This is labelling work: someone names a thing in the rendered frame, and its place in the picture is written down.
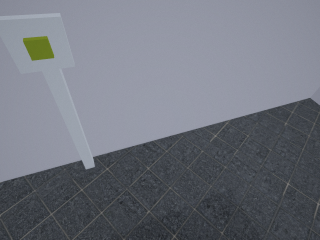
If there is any button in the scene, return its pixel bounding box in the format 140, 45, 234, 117
23, 36, 54, 61

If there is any panel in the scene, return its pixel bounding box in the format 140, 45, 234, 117
0, 13, 95, 170

